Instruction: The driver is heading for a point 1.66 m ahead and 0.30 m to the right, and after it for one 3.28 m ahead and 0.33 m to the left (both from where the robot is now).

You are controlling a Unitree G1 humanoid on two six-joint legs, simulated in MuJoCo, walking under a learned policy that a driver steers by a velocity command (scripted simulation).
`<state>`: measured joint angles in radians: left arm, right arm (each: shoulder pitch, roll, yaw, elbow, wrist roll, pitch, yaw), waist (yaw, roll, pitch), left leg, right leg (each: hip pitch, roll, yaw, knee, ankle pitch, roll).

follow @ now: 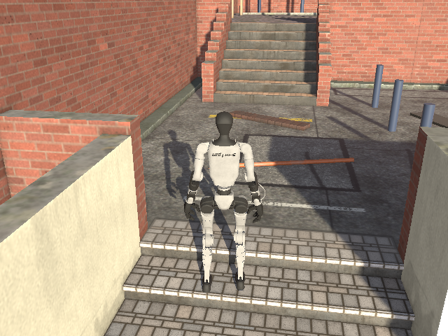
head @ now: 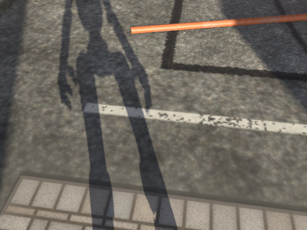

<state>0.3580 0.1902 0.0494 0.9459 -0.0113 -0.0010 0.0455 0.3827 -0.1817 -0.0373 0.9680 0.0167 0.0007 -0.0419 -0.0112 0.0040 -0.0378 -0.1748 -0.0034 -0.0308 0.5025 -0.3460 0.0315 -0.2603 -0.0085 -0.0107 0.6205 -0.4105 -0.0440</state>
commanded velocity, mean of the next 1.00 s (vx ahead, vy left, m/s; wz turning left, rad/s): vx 0.44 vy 0.00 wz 0.00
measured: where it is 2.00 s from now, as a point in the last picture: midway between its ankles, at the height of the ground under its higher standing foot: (174, 121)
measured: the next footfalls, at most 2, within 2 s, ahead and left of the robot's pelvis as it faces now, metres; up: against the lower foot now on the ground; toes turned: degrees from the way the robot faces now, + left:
left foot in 0.50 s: +0.42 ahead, +0.15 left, +0.13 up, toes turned +7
right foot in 1.12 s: +0.76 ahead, -0.08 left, +0.13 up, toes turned -5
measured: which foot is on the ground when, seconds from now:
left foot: down 0.00-0.08, up 0.10-0.48, down 0.50-1.00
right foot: down 0.00-0.52, up 0.54-1.00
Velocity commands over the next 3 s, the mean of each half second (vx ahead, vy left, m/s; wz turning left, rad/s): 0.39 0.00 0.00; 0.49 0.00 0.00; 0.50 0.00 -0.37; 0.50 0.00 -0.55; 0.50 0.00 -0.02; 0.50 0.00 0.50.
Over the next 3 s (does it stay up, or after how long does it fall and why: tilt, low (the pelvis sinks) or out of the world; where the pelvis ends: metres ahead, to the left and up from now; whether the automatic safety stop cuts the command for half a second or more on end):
stays up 1.55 -0.29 0.14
